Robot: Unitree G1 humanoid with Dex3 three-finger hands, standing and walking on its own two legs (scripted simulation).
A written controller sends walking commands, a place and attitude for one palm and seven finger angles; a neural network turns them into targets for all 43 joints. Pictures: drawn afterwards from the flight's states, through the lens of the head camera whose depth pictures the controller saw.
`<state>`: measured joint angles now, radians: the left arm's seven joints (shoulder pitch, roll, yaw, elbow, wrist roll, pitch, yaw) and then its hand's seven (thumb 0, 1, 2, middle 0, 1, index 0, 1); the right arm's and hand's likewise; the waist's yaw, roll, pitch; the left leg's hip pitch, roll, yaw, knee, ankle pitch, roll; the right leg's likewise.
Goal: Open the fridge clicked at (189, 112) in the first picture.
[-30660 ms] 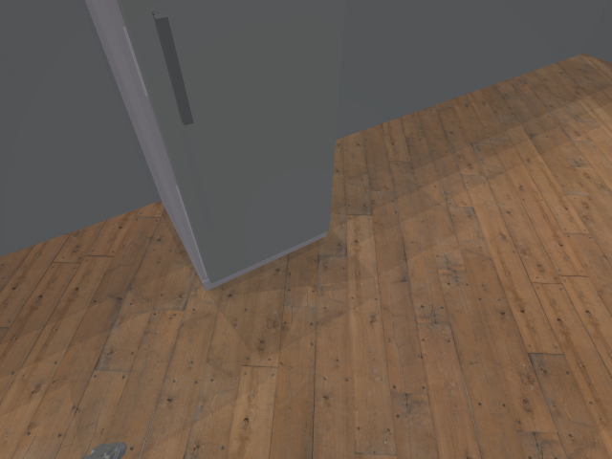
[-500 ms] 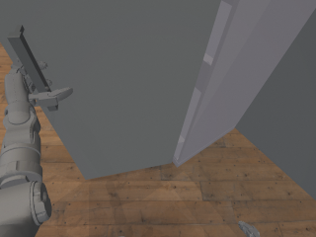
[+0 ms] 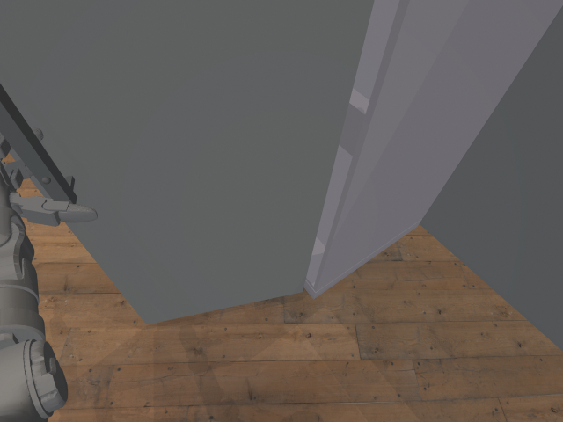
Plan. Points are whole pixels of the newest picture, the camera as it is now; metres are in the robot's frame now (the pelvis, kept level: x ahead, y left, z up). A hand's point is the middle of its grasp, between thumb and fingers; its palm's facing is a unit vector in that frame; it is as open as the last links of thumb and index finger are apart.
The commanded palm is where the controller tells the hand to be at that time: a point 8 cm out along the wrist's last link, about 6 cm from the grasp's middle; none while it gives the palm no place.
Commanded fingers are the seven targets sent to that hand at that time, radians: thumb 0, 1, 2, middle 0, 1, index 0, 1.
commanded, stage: slip the hand off the handle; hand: left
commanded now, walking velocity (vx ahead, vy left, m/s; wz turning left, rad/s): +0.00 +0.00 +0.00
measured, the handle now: (33, 140) +0.45 +0.35 +0.14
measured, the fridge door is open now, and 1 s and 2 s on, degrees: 68 68 68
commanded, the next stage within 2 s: draw the hand back to the body in 1.70 s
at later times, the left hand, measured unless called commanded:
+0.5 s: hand out of the picture +0.38 +0.41 +0.10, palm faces +0.46 -0.87 -0.17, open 14.7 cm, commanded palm +0.33 +0.43 +0.11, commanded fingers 0.00 -0.55 0.20 -0.25 -1.15 -0.25 -1.15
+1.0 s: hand out of the picture +0.29 +0.37 +0.10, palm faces +0.49 -0.86 -0.16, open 14.7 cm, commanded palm +0.25 +0.39 +0.11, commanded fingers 0.00 -0.55 0.20 -0.25 -1.15 -0.25 -1.15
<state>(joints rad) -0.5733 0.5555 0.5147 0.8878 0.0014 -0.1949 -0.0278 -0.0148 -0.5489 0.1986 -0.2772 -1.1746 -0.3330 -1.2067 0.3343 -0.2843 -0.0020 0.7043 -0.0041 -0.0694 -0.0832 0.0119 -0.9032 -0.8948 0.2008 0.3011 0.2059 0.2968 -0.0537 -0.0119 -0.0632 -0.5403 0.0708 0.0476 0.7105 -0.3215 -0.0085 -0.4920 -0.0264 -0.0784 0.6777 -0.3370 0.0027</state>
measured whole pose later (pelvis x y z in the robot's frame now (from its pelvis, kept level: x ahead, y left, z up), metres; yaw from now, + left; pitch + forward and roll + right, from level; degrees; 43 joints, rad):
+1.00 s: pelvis +0.00 +0.03 +0.00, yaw +1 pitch +6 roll -2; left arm -0.12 0.42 0.47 0.35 -0.14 -0.11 -0.06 -0.02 -0.55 0.20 -0.25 -1.15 -0.25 -1.15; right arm 0.26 -0.23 0.04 0.63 0.01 -0.14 -0.10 0.01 -0.90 -0.89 0.20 0.30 0.21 0.30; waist 0.04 0.01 -0.09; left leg -0.51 0.04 0.04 0.75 -0.35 0.03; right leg -0.43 -0.06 -0.09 0.67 -0.35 0.03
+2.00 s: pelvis +0.01 +0.01 +0.00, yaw +1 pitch +5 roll -1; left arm -0.05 0.39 0.59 0.35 -0.35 -0.12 -0.24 -0.02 -0.55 0.20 -0.25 -1.15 -0.25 -1.15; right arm 0.28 -0.25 0.02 0.68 0.04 -0.21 -0.14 0.02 -0.90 -0.90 0.20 0.30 0.21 0.30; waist 0.05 0.01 -0.11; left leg -0.45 0.05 0.04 0.71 -0.35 0.00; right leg -0.40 -0.04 -0.08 0.68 -0.37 0.01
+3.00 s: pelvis +0.03 -0.01 +0.02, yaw +0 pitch -4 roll +0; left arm 0.42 0.33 0.36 -0.29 -0.07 -0.09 0.11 0.00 0.54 0.73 -0.22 -0.51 -0.22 -0.51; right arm 0.21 -0.24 0.01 0.67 -0.01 -0.17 -0.10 0.02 -0.90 -0.90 0.20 0.30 0.20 0.30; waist 0.07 0.06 -0.01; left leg -0.11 0.05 0.06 0.43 -0.25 -0.02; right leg -0.08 -0.02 -0.07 0.43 -0.28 0.00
